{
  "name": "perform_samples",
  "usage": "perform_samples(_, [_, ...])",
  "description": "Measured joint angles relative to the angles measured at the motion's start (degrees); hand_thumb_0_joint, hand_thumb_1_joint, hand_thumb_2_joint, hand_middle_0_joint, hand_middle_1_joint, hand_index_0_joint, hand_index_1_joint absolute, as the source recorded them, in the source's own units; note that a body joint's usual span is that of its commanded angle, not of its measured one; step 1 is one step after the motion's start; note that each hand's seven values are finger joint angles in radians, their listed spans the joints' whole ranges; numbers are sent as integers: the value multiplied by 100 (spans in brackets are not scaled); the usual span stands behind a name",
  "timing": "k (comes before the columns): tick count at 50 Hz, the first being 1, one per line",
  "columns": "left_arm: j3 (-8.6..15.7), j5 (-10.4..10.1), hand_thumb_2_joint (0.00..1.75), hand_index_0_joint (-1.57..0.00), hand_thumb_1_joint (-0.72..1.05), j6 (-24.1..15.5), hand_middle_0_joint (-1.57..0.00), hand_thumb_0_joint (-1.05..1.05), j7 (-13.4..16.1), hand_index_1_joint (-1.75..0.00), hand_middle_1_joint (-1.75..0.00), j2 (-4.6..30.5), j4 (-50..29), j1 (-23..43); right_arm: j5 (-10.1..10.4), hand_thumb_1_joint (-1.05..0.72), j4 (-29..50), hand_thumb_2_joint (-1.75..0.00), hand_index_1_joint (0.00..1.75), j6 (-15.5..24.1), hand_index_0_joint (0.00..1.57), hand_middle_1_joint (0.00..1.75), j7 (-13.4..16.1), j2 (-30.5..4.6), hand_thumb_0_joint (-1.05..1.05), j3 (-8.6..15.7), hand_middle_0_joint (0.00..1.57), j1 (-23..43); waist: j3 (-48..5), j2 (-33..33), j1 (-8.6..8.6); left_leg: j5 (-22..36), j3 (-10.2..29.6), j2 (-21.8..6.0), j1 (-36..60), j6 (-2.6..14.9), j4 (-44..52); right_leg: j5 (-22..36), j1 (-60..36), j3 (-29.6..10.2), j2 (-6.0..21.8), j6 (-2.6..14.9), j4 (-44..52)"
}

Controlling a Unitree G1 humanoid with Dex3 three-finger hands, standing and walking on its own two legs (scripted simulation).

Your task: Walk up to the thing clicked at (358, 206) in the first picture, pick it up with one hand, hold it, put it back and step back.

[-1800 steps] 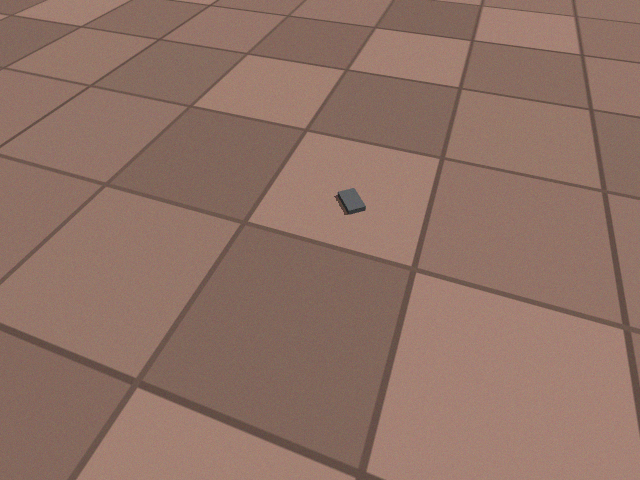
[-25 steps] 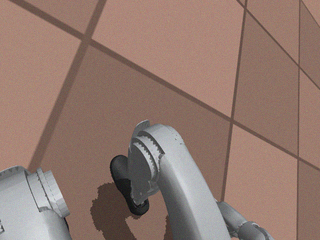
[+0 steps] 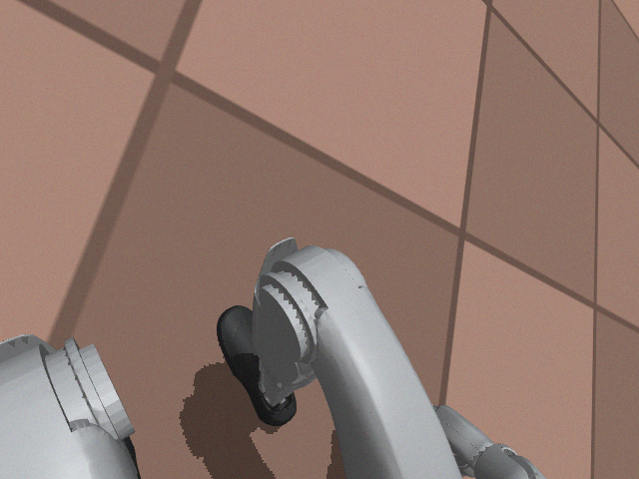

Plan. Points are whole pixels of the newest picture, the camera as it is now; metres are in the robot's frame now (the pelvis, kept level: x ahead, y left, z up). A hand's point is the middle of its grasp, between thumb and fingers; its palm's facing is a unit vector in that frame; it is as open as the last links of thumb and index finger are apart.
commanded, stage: withdraw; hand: left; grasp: from above
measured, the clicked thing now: out of the picture +0.46 +0.36 -0.30
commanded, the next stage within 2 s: home in 0.96 s
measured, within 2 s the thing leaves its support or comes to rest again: neither
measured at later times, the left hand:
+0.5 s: hand out of the picture +0.48 +0.40 -0.14, palm faces -0.28 -0.08 -0.96, open 14.0 cm
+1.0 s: hand out of the picture +0.45 +0.37 -0.14, palm faces -0.41 -0.11 -0.91, open 13.8 cm
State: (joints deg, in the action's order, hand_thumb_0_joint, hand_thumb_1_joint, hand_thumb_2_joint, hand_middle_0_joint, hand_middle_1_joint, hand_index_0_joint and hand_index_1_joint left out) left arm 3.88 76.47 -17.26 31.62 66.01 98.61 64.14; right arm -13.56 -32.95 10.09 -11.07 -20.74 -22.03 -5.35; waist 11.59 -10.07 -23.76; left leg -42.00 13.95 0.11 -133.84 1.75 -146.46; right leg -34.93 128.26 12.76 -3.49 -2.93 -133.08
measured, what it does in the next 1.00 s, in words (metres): stands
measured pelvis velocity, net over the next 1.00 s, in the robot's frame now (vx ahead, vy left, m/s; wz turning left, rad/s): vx -0.01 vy -0.01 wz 0.10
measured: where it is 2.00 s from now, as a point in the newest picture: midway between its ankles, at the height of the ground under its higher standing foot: (200, 436)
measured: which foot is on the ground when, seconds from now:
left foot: down 0.00-1.00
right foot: down 0.00-1.00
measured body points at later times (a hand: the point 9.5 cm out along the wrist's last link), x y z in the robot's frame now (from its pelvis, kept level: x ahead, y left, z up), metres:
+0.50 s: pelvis +0.01 +0.00 +0.01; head +0.25 +0.13 +0.37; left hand +0.49 +0.40 -0.08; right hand +0.09 -0.25 -0.05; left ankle +0.06 +0.11 -0.27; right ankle +0.13 -0.11 -0.27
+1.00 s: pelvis -0.01 -0.01 +0.01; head +0.23 +0.12 +0.37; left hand +0.47 +0.37 -0.09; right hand +0.08 -0.28 -0.05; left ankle +0.06 +0.11 -0.27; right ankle +0.13 -0.11 -0.27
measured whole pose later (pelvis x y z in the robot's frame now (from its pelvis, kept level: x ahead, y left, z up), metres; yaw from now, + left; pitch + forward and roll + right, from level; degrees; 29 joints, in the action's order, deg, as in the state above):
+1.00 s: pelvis -0.01 -0.01 +0.01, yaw +6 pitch +31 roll -12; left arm 1.9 74.8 -17.5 18.1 54.0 84.4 63.8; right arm -8.9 -36.8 -1.3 -5.9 -19.1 -11.7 -8.4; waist 1.9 -3.6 -17.8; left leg -37.5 8.6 1.5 -134.5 1.5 -140.1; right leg -33.8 129.8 8.5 -1.1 -1.2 -131.3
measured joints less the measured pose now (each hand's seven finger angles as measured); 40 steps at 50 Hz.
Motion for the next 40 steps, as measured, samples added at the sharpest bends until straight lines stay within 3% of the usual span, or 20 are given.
perform_samples(12, [143,12,94,-11,-46,70,-9,0,-57,-102,-103,-62,-456,-34,8,-91,-13,-90,30,-3,20,30,5,14,0,91,20,-103,-71,-5,63,-18,-5,-2,9,-17,39,-16,3,-4,5,19,26])
perform_samples(19, [320,-223,96,-10,-48,573,-9,0,-161,-100,-101,-463,-1251,-136,125,-91,-132,-90,30,0,20,30,-170,92,0,474,20,-341,-595,312,226,-25,-58,38,-110,-60,147,-78,130,-41,60,88,63])
perform_samples(24, [171,-608,97,-9,-49,1085,-9,0,-761,-100,-100,-916,-1865,-406,346,-91,-246,-90,30,-225,20,30,-302,151,0,855,20,-482,-1126,762,467,-25,-236,55,-133,-44,353,-164,189,-184,118,116,135])
perform_samples(28, [-206,-1037,98,-9,-50,1364,-9,0,-1644,-100,-100,-1213,-2157,-526,558,-91,-264,-90,30,-549,20,30,-244,216,1,1094,20,-421,-1242,1017,674,24,-449,55,103,6,640,-195,4,-366,157,104,282])
perform_samples(32, [-430,-1367,99,-9,-49,1303,-9,0,-2514,-100,-99,-1436,-2472,-621,695,-91,-131,-90,30,-807,20,30,15,203,0,1210,20,-322,-1072,1146,829,191,-587,91,364,24,987,-122,-250,-486,212,125,524])
perform_samples(36, [-405,-1450,98,-10,-48,865,-10,0,-2947,-99,-99,-1571,-2646,-660,724,-91,-59,-90,30,-994,20,30,292,124,0,1220,20,-301,-945,1080,912,352,-620,113,463,-3,1185,1,-337,-518,237,149,672])
perform_samples(40, [-228,-1171,98,-11,-46,179,-11,0,-2809,-99,-98,-1491,-2549,-626,672,-90,-119,-90,30,-1096,20,30,483,45,0,1144,20,-319,-931,876,875,432,-543,126,362,-56,1104,93,-241,-450,239,177,608])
